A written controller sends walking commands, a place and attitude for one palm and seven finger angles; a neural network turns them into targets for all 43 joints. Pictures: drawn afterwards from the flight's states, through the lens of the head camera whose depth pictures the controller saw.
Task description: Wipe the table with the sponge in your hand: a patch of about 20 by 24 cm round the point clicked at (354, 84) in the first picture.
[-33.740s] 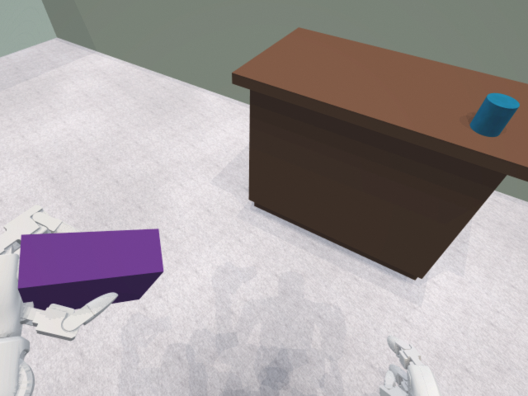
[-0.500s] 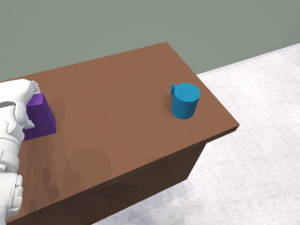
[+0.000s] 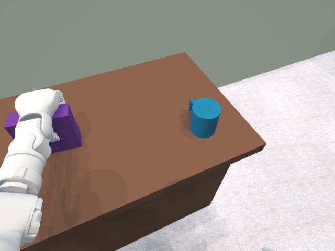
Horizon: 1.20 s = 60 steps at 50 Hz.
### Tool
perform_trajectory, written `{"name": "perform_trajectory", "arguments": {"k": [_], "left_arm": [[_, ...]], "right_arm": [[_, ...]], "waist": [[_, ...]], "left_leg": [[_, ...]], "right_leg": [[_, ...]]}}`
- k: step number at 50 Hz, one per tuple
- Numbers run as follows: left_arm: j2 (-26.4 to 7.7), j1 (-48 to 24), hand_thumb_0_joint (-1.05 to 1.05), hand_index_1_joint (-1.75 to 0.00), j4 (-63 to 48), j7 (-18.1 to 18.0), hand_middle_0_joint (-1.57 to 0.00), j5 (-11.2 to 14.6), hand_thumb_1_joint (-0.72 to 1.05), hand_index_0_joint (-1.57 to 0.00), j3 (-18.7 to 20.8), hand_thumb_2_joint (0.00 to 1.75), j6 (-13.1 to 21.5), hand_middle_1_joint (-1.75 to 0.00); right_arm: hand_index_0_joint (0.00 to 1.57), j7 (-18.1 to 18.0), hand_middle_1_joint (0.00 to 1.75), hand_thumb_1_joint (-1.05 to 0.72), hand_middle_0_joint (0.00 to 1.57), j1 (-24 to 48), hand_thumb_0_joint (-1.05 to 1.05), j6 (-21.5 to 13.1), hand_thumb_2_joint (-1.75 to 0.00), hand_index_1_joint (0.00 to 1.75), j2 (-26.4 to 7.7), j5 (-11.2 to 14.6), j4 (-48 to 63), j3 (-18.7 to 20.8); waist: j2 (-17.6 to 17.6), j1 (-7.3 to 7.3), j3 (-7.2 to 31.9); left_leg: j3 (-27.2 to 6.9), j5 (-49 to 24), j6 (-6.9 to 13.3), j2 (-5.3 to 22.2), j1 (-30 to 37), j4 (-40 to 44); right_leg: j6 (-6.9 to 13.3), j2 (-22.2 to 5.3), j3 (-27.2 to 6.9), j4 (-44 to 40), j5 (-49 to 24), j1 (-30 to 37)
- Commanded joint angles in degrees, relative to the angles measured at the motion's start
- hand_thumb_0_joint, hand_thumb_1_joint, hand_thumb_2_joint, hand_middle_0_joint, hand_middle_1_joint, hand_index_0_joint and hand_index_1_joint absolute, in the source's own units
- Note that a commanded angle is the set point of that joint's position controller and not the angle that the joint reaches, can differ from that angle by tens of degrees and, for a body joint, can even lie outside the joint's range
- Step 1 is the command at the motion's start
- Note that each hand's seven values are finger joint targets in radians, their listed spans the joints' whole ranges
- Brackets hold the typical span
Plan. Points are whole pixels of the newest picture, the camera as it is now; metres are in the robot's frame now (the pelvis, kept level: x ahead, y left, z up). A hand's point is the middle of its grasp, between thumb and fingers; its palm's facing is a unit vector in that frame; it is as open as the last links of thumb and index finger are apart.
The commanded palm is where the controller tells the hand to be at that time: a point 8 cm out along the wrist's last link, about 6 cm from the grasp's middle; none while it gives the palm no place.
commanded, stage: slide across to the middle lane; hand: left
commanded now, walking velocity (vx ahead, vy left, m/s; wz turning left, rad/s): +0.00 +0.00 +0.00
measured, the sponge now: (51, 136) +0.39 +0.34 +0.02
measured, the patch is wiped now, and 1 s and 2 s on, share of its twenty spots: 0.50 0.70 0.85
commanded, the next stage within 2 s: wipe back along the middle lane in 0.16 s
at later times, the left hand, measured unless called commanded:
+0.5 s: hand (64, 122) +0.40 +0.28 +0.08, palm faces -0.06 -0.05 -1.00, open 9.5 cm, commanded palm +0.37 +0.28 +0.13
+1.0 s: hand (63, 139) +0.35 +0.27 +0.07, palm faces -0.06 -0.02 -1.00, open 9.5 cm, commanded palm +0.32 +0.25 +0.11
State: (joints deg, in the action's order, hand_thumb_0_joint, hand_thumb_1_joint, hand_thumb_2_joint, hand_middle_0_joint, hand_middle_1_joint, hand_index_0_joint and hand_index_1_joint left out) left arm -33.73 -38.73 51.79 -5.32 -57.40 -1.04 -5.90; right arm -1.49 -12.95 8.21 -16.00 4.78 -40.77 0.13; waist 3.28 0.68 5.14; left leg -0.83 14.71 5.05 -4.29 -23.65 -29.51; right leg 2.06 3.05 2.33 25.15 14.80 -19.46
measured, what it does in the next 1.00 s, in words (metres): stands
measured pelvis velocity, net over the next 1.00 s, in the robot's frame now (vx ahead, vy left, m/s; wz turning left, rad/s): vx -0.01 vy -0.02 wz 0.01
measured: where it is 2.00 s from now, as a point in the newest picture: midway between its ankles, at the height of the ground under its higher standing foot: outside the picture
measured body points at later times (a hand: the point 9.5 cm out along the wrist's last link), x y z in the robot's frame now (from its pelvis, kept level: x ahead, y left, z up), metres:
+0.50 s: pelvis +0.01 -0.02 +0.00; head +0.03 -0.04 +0.45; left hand +0.40 +0.28 +0.13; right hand +0.11 -0.29 -0.13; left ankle -0.01 +0.06 -0.74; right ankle -0.03 -0.10 -0.74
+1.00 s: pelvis -0.01 -0.02 +0.00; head -0.01 -0.04 +0.45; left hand +0.35 +0.27 +0.13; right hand +0.15 -0.26 -0.11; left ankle -0.01 +0.06 -0.74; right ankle -0.03 -0.10 -0.74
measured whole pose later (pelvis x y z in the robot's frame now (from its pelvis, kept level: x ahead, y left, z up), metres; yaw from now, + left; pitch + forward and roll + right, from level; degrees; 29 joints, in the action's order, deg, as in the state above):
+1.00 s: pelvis -0.01 -0.02 +0.00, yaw +0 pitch +5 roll -1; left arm -26.5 -28.0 39.0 -6.5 -55.9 -6.6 -14.9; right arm -1.8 -8.9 9.6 -15.5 5.8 -38.7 -0.9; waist 3.7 -1.9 5.4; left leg -1.3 13.4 3.5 -3.6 -19.2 -28.0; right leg 3.8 3.8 2.7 25.1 14.3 -15.7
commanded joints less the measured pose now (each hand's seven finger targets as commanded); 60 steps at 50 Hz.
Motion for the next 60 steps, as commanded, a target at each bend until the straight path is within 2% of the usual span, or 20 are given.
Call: {"name": "perform_trajectory", "arguments": {"k": [1,3,11,15,18,21,23,25,28,30,34,36,38,41,45,51,53,54,55,60], "left_arm": [[-16.27,-24.59,0.0,-1.6,-11.21,-2.33,-1.2,-0.85,0.1,-1.2,3.22,1.3,-0.88,-1.6],[-18.48,-25.42,0.0,-1.6,-10.79,-2.53,-1.2,-1.07,0.1,-1.2,5.21,1.3,-1.07,-1.6],[-15.16,-27.13,0.0,-1.6,-10.14,-2.2,-1.2,-1.35,0.1,-1.2,1.72,1.3,-1.83,-1.6],[-14.33,-21.31,0.0,-1.6,-11.36,-1.86,-1.2,-0.53,0.1,-1.2,2.61,1.3,-1.8,-1.6],[-14.52,-14.02,0.0,-1.6,-14.98,-1.9,-1.2,0.71,0.1,-1.2,5.1,1.3,-2.32,-1.6],[-13.65,-9.67,0.0,-1.6,-15.46,-2.32,-1.2,0.94,0.1,-1.2,4.85,1.3,-4.07,-1.6],[-15.18,-8.49,0.0,-1.6,-17.03,-2.53,-1.2,1.13,0.1,-1.2,6.72,1.3,-4.86,-1.6],[-12.94,-8.58,0.0,-1.6,-17.56,-2.71,-1.2,0.69,0.1,-1.2,4.14,1.3,-6.14,-1.6],[-13.28,-6.31,0.0,-1.6,-19.96,-2.5,-1.2,0.51,0.1,-1.2,4.76,1.3,-7.39,-1.6],[-11.66,-7.34,0.0,-1.6,-19.74,-2.16,-1.2,-0.11,0.1,-1.2,2.33,1.3,-8.21,-1.6],[-8.72,-6.13,0.0,-1.6,-20.82,-1.15,-1.2,0.03,0.1,-1.2,-0.02,1.3,-8.65,-1.6],[-6.32,-5.69,0.0,-1.6,-21.24,-0.9,-1.2,0.27,0.1,-1.2,-1.84,1.3,-8.76,-1.6],[-7.53,-4.99,0.0,-1.6,-20.98,-0.79,-1.2,1.02,0.1,-1.2,0.04,1.3,-8.36,-1.6],[-4.27,-5.22,0.0,-1.6,-19.52,-0.84,-1.2,0.95,0.1,-1.2,-2.88,1.3,-8.28,-1.6],[-2.04,-7.31,0.0,-1.6,-19.1,-1.3,-1.2,0.28,0.1,-1.2,-4.91,1.3,-8.14,-1.6],[1.05,-1.77,0.0,-1.6,-21.62,-2.12,-1.2,1.56,0.1,-1.2,-5.45,1.3,-8.45,-1.6],[-0.05,1.24,0.0,-1.6,-23.58,-2.42,-1.2,2.22,0.1,-1.2,-3.3,1.3,-8.77,-1.6],[1.53,2.49,0.0,-1.6,-24.57,-2.48,-1.2,2.7,0.1,-1.2,-4.69,1.3,-9.1,-1.6],[-0.41,3.21,0.0,-1.6,-24.51,-2.81,-1.2,2.53,0.1,-1.2,-2.89,1.3,-9.63,-1.6],[2.69,7.67,0.0,-1.6,-28.67,-2.79,-1.2,2.26,0.1,-1.2,-5.23,1.3,-12.73,-1.6]], "right_arm": [[0.2,-0.87,0.3,-0.9,0.2,0.53,0.0,-1.26,-0.9,0.3,-9.43,-0.41,5.07,2.74],[0.2,-0.99,0.3,-0.9,0.2,1.09,0.0,-1.24,-0.9,0.3,-9.4,-0.4,5.0,2.42],[0.2,-1.08,0.3,-0.9,0.2,0.45,0.0,-1.4,-0.9,0.3,-9.22,-0.33,4.55,2.56],[0.2,-0.78,0.3,-0.9,0.2,0.68,0.0,-1.23,-0.9,0.3,-9.17,-0.52,5.1,2.92],[0.2,-0.23,0.3,-0.9,0.2,2.49,0.0,-0.91,-0.9,0.3,-9.06,-0.51,6.51,2.93],[0.2,0.15,0.3,-0.9,0.2,3.03,0.0,-0.37,-0.9,0.3,-9.46,-0.38,6.72,2.96],[0.2,0.18,0.3,-0.9,0.2,4.72,0.0,-0.16,-0.9,0.3,-9.37,-0.08,7.18,2.56],[0.2,0.17,0.3,-0.9,0.2,5.26,0.0,-0.1,-0.9,0.3,-9.31,0.1,7.34,2.53],[0.2,0.1,0.3,-0.9,0.2,7.04,0.0,-0.1,-0.9,0.3,-9.0,0.25,7.97,2.26],[0.2,-0.09,0.3,-0.9,0.2,6.92,0.0,0.03,-0.9,0.3,-8.91,0.39,7.78,2.16],[0.2,-0.36,0.3,-0.9,0.2,7.95,0.0,-0.16,-0.9,0.3,-8.38,0.52,8.36,2.03],[0.2,-0.47,0.3,-0.9,0.2,8.03,0.0,-0.15,-0.9,0.3,-8.07,0.54,8.72,1.96],[0.2,-0.76,0.3,-0.9,0.2,8.94,0.0,-0.14,-0.9,0.3,-8.03,0.69,8.9,1.67],[0.2,-0.92,0.3,-0.9,0.2,8.76,0.0,-0.13,-0.9,0.3,-7.81,0.68,8.84,1.52],[0.2,-0.96,0.3,-0.9,0.2,9.41,0.0,-0.39,-0.9,0.3,-7.4,0.7,8.84,1.35],[0.2,-0.56,0.3,-0.9,0.2,9.86,0.0,-0.32,-0.9,0.3,-7.17,0.45,9.62,1.71],[0.2,-0.34,0.3,-0.9,0.2,11.28,0.0,-0.26,-0.9,0.3,-7.17,0.46,10.02,1.57],[0.2,-0.31,0.3,-0.9,0.2,10.92,0.0,-0.19,-0.9,0.3,-7.04,0.38,10.17,1.67],[0.2,-0.24,0.3,-0.9,0.2,10.99,0.0,-0.06,-0.9,0.3,-7.38,0.37,9.92,1.76],[0.2,0.44,0.3,-0.9,0.2,12.86,0.0,0.01,-0.9,0.3,-7.21,0.47,10.46,1.67]], "waist": [[1.17,0.55,18.68],[1.26,0.06,18.1],[1.74,1.3,19.75],[2.29,0.06,21.43],[1.79,-1.97,22.73],[-1.7,-1.79,19.07],[-2.47,-2.68,17.3],[-3.06,-1.77,15.41],[-1.33,-2.6,15.17],[-0.64,-1.57,13.69],[0.71,-1.43,12.6],[0.11,-1.16,12.54],[-1.14,-1.58,11.94],[-3.75,-0.87,9.77],[-1.59,-0.72,8.66],[-2.32,-2.01,12.43],[-1.81,-3.23,13.05],[-3.32,-2.8,13.29],[-4.24,-3.01,12.6],[-3.84,-3.39,10.17]], "left_leg": [[-4.85,-24.48,-3.86,3.67,16.16,1.61],[-4.38,-24.52,-3.62,3.39,14.93,1.86],[-2.94,-24.8,-2.77,2.83,14.96,0.9],[-2.54,-28.69,-2.76,2.76,15.68,0.19],[-2.48,-32.67,-2.73,2.77,15.01,0.19],[-1.63,-29.64,-2.18,2.52,12.5,0.95],[-1.95,-27.68,-1.99,2.17,10.48,2.15],[-1.58,-24.78,-1.64,2.02,10.55,2.5],[-1.74,-23.22,-1.41,1.75,10.63,3.17],[-1.71,-20.83,-1.38,1.74,10.92,3.44],[-2.33,-18.38,-1.44,1.86,12.47,3.73],[-2.42,-17.1,-1.53,1.83,12.86,3.74],[-2.76,-15.35,-1.49,1.89,11.82,4.3],[-2.78,-11.86,-1.55,1.94,10.96,4.64],[-3.14,-9.64,-1.89,2.01,11.38,4.76],[-3.22,-12.62,-2.34,2.12,12.35,3.83],[-3.59,-13.92,-2.5,2.17,12.29,4.09],[-3.35,-14.24,-2.33,2.18,12.41,3.9],[-3.16,-14.53,-2.19,2.18,11.9,3.82],[-3.61,-16.38,-2.57,2.22,12.32,4.09]], "right_leg": [[2.28,-0.06,-1.92,-1.59,-15.84,2.67],[2.58,-0.11,-2.31,-1.53,-17.21,3.64],[2.18,-0.54,-2.8,-1.32,-21.15,5.58],[2.3,-0.54,-3.22,-1.04,-24.99,7.8],[2.35,-0.75,-3.75,-0.65,-29.48,10.94],[1.94,-0.85,-3.74,-1.04,-30.49,12.03],[2.2,-0.88,-4.04,-1.02,-29.71,12.98],[1.97,-0.87,-3.96,-1.47,-27.86,12.12],[2.33,-0.91,-4.53,-1.97,-26.18,12.52],[2.28,-0.87,-4.34,-2.4,-23.29,11.13],[2.51,-0.64,-3.89,-3.08,-18.4,8.88],[2.49,-0.56,-3.76,-3.53,-16.97,8.13],[2.61,-0.46,-4.17,-3.81,-15.45,8.07],[2.22,-0.47,-3.53,-4.15,-12.04,6.3],[2.43,-0.41,-3.27,-4.03,-8.46,3.66],[2.59,-0.25,-3.27,-3.05,-11.44,5.95],[2.91,-0.1,-3.93,-2.81,-12.75,6.92],[2.57,-0.2,-3.54,-2.6,-13.42,7.91],[2.6,-0.16,-3.77,-2.6,-14.56,8.22],[2.73,-0.05,-3.63,-2.16,-15.37,7.77]]}}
